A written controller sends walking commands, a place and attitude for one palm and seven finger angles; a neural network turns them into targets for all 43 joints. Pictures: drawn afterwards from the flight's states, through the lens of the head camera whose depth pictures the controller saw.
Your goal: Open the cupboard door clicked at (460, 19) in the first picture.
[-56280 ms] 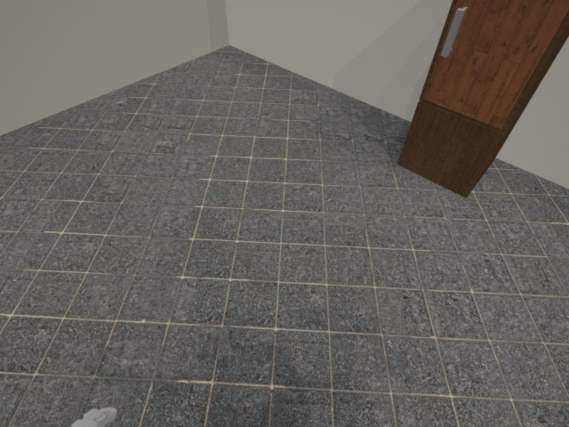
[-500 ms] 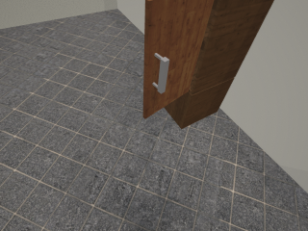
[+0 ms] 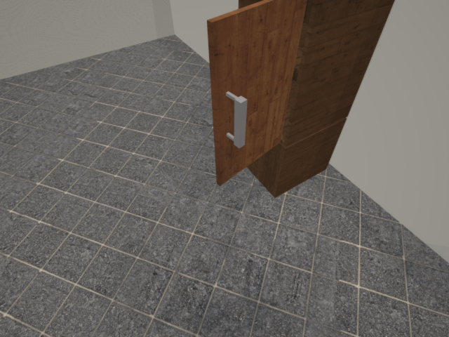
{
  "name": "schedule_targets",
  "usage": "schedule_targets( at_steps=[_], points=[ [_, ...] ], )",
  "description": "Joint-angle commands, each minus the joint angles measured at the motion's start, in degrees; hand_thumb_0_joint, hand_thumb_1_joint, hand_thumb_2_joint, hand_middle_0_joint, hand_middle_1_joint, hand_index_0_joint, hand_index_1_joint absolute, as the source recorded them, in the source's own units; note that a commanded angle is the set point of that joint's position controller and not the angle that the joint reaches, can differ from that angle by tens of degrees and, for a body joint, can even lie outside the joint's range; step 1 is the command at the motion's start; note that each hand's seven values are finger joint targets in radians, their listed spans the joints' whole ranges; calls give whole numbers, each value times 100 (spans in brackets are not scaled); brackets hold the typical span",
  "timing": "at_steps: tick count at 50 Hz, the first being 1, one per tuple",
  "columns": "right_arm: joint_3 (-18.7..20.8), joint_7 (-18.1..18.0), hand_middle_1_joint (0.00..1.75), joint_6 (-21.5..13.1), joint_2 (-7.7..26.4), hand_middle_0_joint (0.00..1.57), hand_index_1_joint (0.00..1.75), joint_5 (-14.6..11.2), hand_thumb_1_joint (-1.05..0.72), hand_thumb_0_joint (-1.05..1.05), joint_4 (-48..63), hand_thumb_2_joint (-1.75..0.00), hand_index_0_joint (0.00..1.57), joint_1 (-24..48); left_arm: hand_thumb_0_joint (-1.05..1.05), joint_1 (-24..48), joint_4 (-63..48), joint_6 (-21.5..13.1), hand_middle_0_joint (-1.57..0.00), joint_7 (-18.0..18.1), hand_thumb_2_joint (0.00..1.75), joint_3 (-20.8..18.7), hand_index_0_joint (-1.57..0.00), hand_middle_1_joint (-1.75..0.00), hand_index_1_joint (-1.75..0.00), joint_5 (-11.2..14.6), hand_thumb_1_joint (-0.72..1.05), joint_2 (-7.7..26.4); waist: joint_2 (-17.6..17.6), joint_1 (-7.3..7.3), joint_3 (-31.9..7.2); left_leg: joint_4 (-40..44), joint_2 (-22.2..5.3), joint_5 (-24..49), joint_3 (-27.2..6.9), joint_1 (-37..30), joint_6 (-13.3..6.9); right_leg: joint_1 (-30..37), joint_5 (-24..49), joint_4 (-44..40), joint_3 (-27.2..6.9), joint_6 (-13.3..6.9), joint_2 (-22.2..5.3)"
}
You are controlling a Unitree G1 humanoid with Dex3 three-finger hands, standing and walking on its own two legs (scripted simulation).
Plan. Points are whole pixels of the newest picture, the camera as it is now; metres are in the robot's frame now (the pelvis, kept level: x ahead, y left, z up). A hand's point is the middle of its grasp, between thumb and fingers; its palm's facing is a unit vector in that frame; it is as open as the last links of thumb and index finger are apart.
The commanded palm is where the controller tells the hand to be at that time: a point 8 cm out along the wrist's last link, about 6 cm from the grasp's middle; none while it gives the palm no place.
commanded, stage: let the arm hang, fingers relaxed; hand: left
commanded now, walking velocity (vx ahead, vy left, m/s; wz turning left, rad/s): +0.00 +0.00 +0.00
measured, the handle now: (234, 120) +0.70 +0.01 -0.04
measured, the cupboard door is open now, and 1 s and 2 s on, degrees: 100 100 100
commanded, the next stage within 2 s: look to check the result in 0.20 s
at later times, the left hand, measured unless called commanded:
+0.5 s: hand out of the picture +0.09 +0.22 -0.16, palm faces -0.01 -0.95 -0.31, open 7.4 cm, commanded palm none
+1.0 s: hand out of the picture +0.11 +0.21 -0.16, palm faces -0.02 -0.95 -0.31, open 7.4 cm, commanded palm none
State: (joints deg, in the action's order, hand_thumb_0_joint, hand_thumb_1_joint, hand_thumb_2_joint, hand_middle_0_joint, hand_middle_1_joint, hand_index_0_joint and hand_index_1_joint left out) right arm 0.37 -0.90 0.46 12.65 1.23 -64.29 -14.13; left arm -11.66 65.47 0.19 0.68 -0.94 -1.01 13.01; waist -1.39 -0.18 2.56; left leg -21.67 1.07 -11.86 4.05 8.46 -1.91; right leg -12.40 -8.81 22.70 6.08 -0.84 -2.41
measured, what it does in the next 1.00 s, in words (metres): stands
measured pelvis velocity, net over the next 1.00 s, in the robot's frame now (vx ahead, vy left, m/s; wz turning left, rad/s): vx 0.04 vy -0.02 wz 0.00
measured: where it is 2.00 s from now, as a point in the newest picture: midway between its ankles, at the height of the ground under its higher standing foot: outside the picture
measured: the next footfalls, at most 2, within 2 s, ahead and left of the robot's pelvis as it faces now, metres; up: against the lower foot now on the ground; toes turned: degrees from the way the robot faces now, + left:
none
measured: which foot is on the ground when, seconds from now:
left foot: down 0.00-1.00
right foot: down 0.00-1.00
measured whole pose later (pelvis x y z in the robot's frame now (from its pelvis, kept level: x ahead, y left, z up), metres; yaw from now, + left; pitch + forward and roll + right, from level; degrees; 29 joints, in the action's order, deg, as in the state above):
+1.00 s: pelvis +0.04 -0.02 +0.00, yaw +0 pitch -1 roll +0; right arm -0.2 -1.0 0.2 16.8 1.0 -65.1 -8.2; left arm -6.5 65.5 -0.9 0.6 -0.3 -0.7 15.7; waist -1.2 -0.7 3.1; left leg -16.0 -0.9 -12.3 3.2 2.8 0.3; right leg -6.9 -10.0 17.6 7.0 -2.2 0.0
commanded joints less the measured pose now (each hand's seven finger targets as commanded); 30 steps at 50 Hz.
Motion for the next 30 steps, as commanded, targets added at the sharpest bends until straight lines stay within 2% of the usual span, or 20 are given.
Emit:
schedule_targets(
  at_steps=[1,5,13,20,24,30],
  points=[
    [159,-32,30,-136,841,20,30,-13,-90,0,170,-90,20,-43,0,45,-235,-148,-20,60,90,-172,-20,-30,-30,13,90,955,7,35,46,683,-773,-56,-785,460,-46,346,-208,-455,-700,-185,-488],
    [140,-39,30,-154,878,20,30,-4,-90,0,137,-90,20,93,0,146,-217,-160,-20,57,90,-164,-20,-30,-30,20,90,976,-80,24,-23,706,-784,184,-760,336,-9,447,-15,-487,-703,-177,-518],
    [146,-41,30,-181,1020,20,30,-12,-90,0,137,-90,20,304,0,340,-255,-208,-20,61,90,-178,-20,-30,-30,26,90,1092,67,9,-246,675,-807,782,-723,41,20,676,606,-502,-689,-188,-576],
    [152,-38,30,-164,1146,20,30,-14,-90,0,140,-90,20,437,0,468,-281,-229,-20,63,90,-172,-20,-30,-30,35,90,1202,170,-15,-288,683,-824,875,-698,-103,39,747,826,-583,-699,-188,-593],
    [155,-38,30,-165,1207,20,30,-17,-90,0,156,-90,20,481,0,492,-291,-251,-20,66,90,-178,-20,-30,-30,39,90,1275,178,-19,-474,640,-836,1098,-674,-258,43,875,1185,-559,-680,-194,-621],
    [157,-31,30,-144,1265,20,30,-19,-90,0,151,-90,20,564,0,562,-298,-251,-20,68,90,-170,-20,-30,-30,37,90,1343,139,-31,-392,683,-846,1032,-645,-304,63,851,1166,-637,-711,-194,-622]
  ],
)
